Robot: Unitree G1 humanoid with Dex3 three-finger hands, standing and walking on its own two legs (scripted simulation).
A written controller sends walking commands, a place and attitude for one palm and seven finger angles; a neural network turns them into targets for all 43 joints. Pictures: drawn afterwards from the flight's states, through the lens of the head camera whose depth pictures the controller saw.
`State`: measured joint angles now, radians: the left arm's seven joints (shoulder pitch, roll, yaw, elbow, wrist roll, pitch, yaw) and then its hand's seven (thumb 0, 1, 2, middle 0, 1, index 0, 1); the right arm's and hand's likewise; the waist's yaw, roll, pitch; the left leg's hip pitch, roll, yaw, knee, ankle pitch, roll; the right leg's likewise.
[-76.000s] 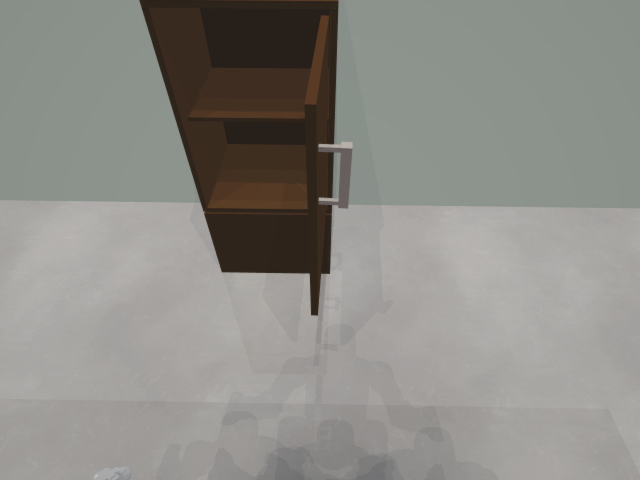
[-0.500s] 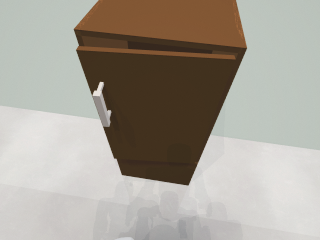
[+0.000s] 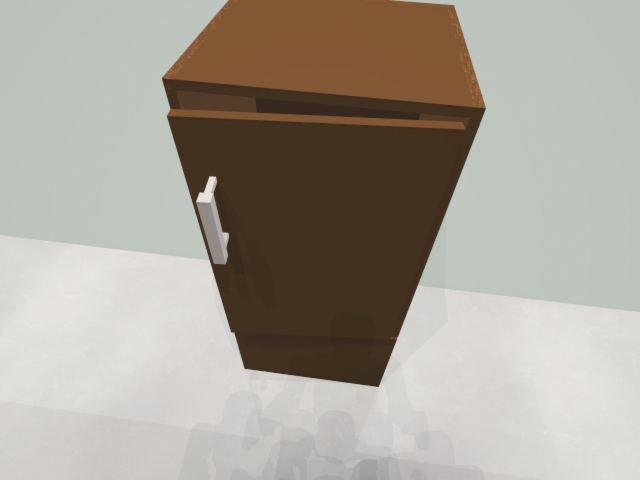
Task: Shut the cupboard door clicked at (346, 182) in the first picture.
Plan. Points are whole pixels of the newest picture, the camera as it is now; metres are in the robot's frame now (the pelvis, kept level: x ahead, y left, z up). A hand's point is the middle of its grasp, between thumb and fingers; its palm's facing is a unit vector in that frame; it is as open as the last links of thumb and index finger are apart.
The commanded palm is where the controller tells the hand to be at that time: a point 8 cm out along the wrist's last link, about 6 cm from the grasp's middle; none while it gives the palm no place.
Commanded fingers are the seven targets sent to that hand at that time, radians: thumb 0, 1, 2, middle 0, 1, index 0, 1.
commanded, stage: come to a stop and stand still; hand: left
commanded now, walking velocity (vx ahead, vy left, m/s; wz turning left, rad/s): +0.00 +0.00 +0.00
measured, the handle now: (216, 222) +0.47 +0.20 +0.03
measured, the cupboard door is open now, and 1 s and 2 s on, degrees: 5 5 5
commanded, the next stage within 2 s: look again from close up in 0.34 s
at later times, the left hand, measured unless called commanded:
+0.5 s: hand out of the picture -0.03 +0.18 -0.16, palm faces -0.01 -0.98 -0.21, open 7.4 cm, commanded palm none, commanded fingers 0.00 0.90 0.90 -0.20 -0.30 -0.20 -0.30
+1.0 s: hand out of the picture +0.01 +0.14 -0.16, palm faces +0.01 -0.98 -0.21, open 7.3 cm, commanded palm none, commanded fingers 0.00 0.90 0.90 -0.20 -0.30 -0.20 -0.30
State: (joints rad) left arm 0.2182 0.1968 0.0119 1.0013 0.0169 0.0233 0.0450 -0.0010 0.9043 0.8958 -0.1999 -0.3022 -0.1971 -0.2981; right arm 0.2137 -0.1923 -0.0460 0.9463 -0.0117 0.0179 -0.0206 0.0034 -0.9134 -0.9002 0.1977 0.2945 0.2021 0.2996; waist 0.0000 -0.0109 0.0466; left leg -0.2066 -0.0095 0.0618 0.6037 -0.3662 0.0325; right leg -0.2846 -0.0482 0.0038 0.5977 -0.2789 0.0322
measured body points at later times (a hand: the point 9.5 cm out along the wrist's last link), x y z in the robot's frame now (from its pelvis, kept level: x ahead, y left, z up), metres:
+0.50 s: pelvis -0.02 +0.00 +0.01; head -0.01 -0.01 +0.46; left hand -0.03 +0.23 -0.14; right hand -0.01 -0.23 -0.15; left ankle -0.02 +0.09 -0.73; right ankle +0.03 -0.15 -0.73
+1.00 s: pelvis +0.00 -0.03 +0.01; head +0.00 -0.04 +0.46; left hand +0.01 +0.20 -0.14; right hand +0.00 -0.25 -0.15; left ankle -0.02 +0.09 -0.73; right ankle +0.03 -0.15 -0.73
